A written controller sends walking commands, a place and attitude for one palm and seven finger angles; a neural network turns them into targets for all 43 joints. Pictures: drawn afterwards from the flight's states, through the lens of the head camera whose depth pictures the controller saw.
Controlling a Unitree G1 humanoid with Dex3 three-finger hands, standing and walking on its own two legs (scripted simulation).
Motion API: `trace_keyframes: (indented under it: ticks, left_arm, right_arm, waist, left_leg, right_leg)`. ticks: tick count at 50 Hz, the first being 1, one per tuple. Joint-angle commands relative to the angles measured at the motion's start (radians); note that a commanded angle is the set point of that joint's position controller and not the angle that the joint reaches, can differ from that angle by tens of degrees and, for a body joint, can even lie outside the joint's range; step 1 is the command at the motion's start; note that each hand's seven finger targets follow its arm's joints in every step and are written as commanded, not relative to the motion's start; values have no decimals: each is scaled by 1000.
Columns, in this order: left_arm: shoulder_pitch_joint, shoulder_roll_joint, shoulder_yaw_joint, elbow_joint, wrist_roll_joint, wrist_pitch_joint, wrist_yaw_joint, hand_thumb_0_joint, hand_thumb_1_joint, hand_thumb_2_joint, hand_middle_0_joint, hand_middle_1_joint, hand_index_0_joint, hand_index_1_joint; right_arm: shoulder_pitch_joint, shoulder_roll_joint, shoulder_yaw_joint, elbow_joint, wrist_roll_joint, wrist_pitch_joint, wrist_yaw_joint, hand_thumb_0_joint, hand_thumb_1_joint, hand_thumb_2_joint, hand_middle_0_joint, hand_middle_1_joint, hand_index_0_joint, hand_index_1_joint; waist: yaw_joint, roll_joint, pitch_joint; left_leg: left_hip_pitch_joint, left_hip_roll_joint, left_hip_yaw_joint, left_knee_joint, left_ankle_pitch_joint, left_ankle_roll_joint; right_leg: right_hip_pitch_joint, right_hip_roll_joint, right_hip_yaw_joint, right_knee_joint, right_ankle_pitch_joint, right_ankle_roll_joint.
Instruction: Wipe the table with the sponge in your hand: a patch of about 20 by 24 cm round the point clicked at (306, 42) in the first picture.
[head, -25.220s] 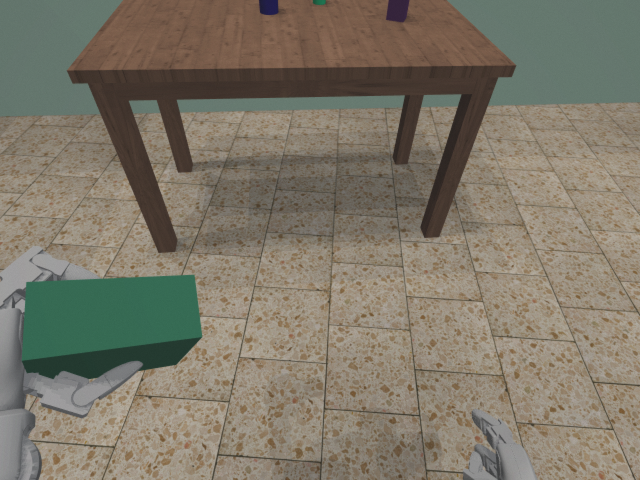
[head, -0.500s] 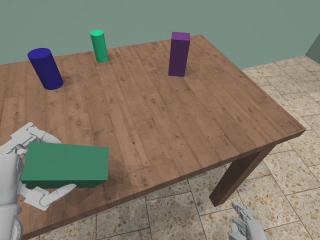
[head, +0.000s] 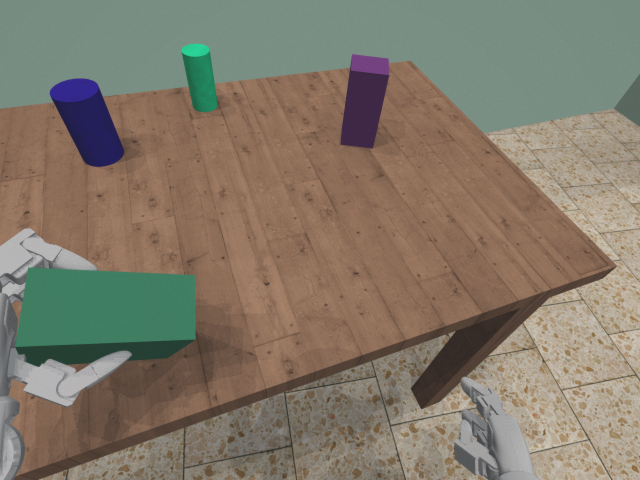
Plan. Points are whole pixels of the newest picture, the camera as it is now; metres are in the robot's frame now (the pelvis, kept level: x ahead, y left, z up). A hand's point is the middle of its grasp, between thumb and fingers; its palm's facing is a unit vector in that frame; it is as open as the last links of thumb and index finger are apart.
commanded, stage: look again from close up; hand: left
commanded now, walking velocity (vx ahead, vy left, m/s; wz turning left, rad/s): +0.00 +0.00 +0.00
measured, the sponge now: (135, 320) +0.24 +0.21 +0.11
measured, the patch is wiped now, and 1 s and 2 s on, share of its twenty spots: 0.00 0.00 0.00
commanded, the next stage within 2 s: turn the palm down, sponge in hand in 0.28 s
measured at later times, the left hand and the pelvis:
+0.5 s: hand (49, 249) +0.25 +0.27 +0.20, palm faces +0.45 -0.75 -0.49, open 10.4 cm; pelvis +0.00 -0.02 +0.00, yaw +1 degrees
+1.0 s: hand (64, 324) +0.20 +0.24 +0.17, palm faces +0.36 -0.55 -0.76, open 10.4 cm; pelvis -0.01 -0.08 -0.01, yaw +3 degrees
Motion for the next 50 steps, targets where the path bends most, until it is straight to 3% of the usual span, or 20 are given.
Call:
trace_keyframes:
  ticks: [1, 9, 10, 14, 15, 18, 19, 20, 21, 22, 25, 29, 30, 33, 34, 37, 39, 40, 46, 50]
  left_arm:
    - [-123, 150, 70, -313, -12, -83, 24, 0, 100, 1300, -1200, -1600, -1200, -1600]
    - [-87, 178, 121, -244, -3, -66, 38, 0, 100, 1300, -1200, -1600, -1200, -1600]
    - [-70, 111, 63, -203, -9, -67, 28, 0, 100, 1300, -1200, -1600, -1200, -1600]
    - [-75, 172, 121, -219, -8, -59, 32, 0, 100, 1300, -1200, -1600, -1200, -1600]
    - [-59, 114, 67, -187, -14, -61, 22, 0, 100, 1300, -1200, -1600, -1200, -1600]
    - [-79, 149, 81, -266, -10, -65, 24, 0, 100, 1300, -1200, -1600, -1200, -1600]
    - [-1082, 956, 438, -645, 43, -223, 31, 0, 100, 1300, -1200, -1600, -1200, -1600]
    - [-666, 492, 287, -104, 119, 9, -9, 0, 100, 1300, -1200, -1600, -1200, -1600]
    - [-495, 393, 169, -47, 70, 57, -7, 0, 100, 1300, -1200, -1600, -1200, -1600]
    - [-422, 312, 163, -117, 61, 82, -23, 0, 100, 1300, -1200, -1600, -1200, -1600]
    - [-221, 212, 98, -117, -61, 258, -105, 0, 100, 1300, -1200, -1600, -1200, -1600]
    - [-106, 309, 95, -213, 48, 400, -160, 0, 100, 1300, -1200, -1600, -1200, -1600]
    - [-114, 286, 75, -249, 72, 382, -155, 0, 100, 1300, -1200, -1600, -1200, -1600]
    - [-116, 376, 210, -286, 50, 284, -120, 0, 100, 1300, -1200, -1600, -1200, -1600]
    - [-199, 460, 293, -348, 30, 250, -94, 0, 100, 1300, -1200, -1600, -1200, -1600]
    - [-203, 404, 256, -309, 54, 142, -24, 0, 100, 1300, -1200, -1600, -1200, -1600]
    - [-285, 498, 298, -301, 107, 147, 13, 0, 100, 1300, -1200, -1600, -1200, -1600]
    - [-310, 430, 217, -269, 132, 159, 16, 0, 100, 1300, -1200, -1600, -1200, -1600]
    - [-396, 481, 94, -22, 162, 350, -133, 0, 100, 1300, -1200, -1600, -1200, -1600]
    - [-463, 522, 86, -73, 206, 340, -199, 0, 100, 1300, -1200, -1600, -1200, -1600]
  right_arm:
    - [-74, -133, -50, -155, 4, -55, -13, 0, -900, -900, 200, 300, 200, 300]
    - [-79, -142, -55, -143, 9, -57, -12, 0, -900, -900, 200, 300, 200, 300]
    - [-63, -132, -46, -141, 2, -47, -13, 0, -900, -900, 200, 300, 200, 300]
    - [-84, -141, -53, -146, 8, -49, -16, 0, -900, -900, 200, 300, 200, 300]
    - [-69, -134, -45, -142, 1, -42, -16, 0, -900, -900, 200, 300, 200, 300]
    - [-71, -140, -55, -149, 3, -49, -18, 0, -900, -900, 200, 300, 200, 300]
    - [55, -210, 51, -206, 65, -33, -86, 0, -900, -900, 200, 300, 200, 300]
    - [-93, -146, -52, -141, -43, -35, -59, 0, -900, -900, 200, 300, 200, 300]
    - [-118, -165, -33, -154, -37, -48, -12, 0, -900, -900, 200, 300, 200, 300]
    - [-124, -183, -45, -132, -37, -47, -4, 0, -900, -900, 200, 300, 200, 300]
    - [-157, -195, -31, -121, 2, -39, -8, 0, -900, -900, 200, 300, 200, 300]
    - [-220, -206, -15, -166, 37, 9, 13, 0, -900, -900, 200, 300, 200, 300]
    - [-210, -183, -10, -184, 18, 12, 5, 0, -900, -900, 200, 300, 200, 300]
    - [-191, -192, -27, -177, 1, 18, -21, 0, -900, -900, 200, 300, 200, 300]
    - [-223, -198, -26, -178, 11, 16, -27, 0, -900, -900, 200, 300, 200, 300]
    - [-159, -166, -33, -137, -10, -4, -42, 0, -900, -900, 200, 300, 200, 300]
    - [-157, -178, -38, -117, -9, -5, -45, 0, -900, -900, 200, 300, 200, 300]
    - [-147, -156, -31, -113, -15, -3, -48, 0, -900, -900, 200, 300, 200, 300]
    - [-170, -195, -20, -116, 17, 32, -111, 0, -900, -900, 200, 300, 200, 300]
    - [-229, -178, -13, -149, 24, 20, -120, 0, -900, -900, 200, 300, 200, 300]
  waist:
    - [-9, 156, -174]
    - [-4, 92, -152]
    - [-11, 76, -137]
    - [-8, 48, -150]
    - [-14, 39, -139]
    - [-12, 79, -176]
    - [-105, 306, -209]
    - [70, 374, -405]
    - [21, 250, -264]
    - [43, 259, -383]
    - [78, 189, -308]
    - [55, 45, -207]
    - [50, -1, -144]
    - [44, -69, -203]
    - [43, -30, -228]
    - [49, 135, -223]
    - [35, 266, -244]
    - [29, 294, -239]
    - [4, 86, -141]
    - [36, 12, -180]
  left_leg:
    - [-63, 114, -107, -134, 155, -66]
    - [-77, 117, -99, -146, 63, -66]
    - [-94, 110, -112, -153, 59, -63]
    - [-78, 111, -95, -141, 51, -58]
    - [-94, 103, -102, -143, 53, -54]
    - [-63, 107, -104, -126, 127, -55]
    - [-266, 131, -147, -99, -168, -2]
    - [65, 62, -95, -81, 105, -100]
    - [15, 58, -129, -102, 284, -134]
    - [146, 80, -103, -48, 418, -128]
    - [123, 79, -71, -26, 417, -110]
    - [29, 76, -44, -19, 315, -59]
    - [0, 76, -50, -23, 327, -59]
    - [3, 65, -48, 8, 221, -40]
    - [1, 55, -48, 16, 129, -38]
    - [-2, 45, -38, 38, 162, -51]
    - [-5, 34, -27, 61, 107, -48]
    - [-18, 26, -22, 66, 130, -49]
    - [-82, 32, -15, 62, -5, -29]
    - [-92, 35, -34, 98, 29, -32]
  right_leg:
    - [174, -40, 52, -5, 170, -29]
    - [142, -36, 70, -28, 100, -27]
    - [139, -36, 53, -40, 85, -29]
    - [131, -39, 76, -54, 88, -26]
    - [132, -41, 61, -65, 77, -27]
    - [161, -51, 75, -41, 157, -32]
    - [168, 7, 54, 142, -129, 45]
    - [43, 17, 3, 136, 2, -63]
    - [-11, 40, -48, 95, 28, -66]
    - [-21, 51, -38, 118, 89, -60]
    - [5, 21, -48, 83, 139, -52]
    - [-16, 36, -47, 78, 142, -37]
    - [-23, 33, -60, 79, 159, -41]
    - [-57, 40, -46, 85, 94, -19]
    - [-76, 45, -21, 79, 10, -17]
    - [-85, 36, -19, 88, 21, -26]
    - [-108, 27, 17, 80, -27, -32]
    - [-92, 14, 10, 74, -12, -37]
    - [-87, -29, 91, -20, -171, -3]
    - [-34, -51, 152, -25, -213, -4]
